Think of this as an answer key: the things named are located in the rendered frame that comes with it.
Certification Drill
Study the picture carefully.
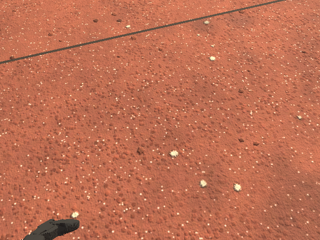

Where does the left robot hand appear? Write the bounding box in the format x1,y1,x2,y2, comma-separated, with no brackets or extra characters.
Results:
21,219,80,240

